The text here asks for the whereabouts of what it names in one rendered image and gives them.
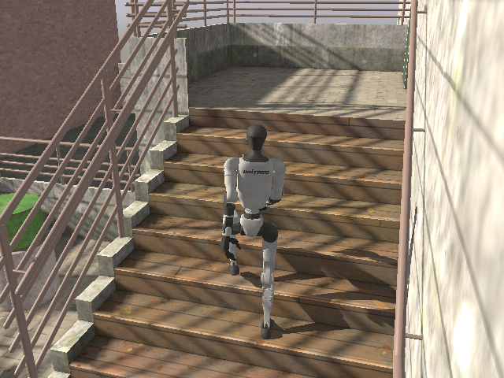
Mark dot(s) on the stairs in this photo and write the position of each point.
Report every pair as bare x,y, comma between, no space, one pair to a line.
177,312

